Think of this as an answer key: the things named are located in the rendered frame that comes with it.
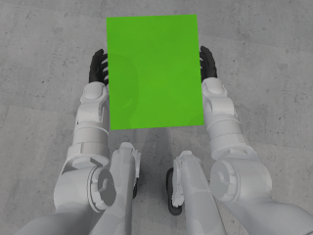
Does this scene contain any robot right shin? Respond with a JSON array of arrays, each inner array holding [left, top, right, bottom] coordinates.
[[171, 151, 202, 207]]

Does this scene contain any right robot hand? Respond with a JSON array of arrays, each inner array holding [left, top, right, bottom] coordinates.
[[200, 46, 218, 83]]

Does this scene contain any carton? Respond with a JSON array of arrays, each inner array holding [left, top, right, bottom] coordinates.
[[106, 14, 204, 130]]

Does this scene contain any robot left forearm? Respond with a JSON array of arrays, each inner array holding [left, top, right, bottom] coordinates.
[[54, 81, 111, 204]]

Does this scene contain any robot left upper arm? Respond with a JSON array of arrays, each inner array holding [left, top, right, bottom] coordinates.
[[14, 165, 116, 235]]

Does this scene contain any robot right upper arm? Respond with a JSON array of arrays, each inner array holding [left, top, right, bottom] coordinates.
[[209, 157, 313, 235]]

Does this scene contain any robot right forearm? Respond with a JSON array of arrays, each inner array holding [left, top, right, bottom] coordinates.
[[201, 77, 272, 182]]

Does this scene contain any robot right foot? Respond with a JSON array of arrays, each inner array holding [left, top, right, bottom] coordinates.
[[166, 167, 183, 216]]

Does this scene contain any left robot hand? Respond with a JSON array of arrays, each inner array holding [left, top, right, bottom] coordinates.
[[88, 49, 109, 86]]

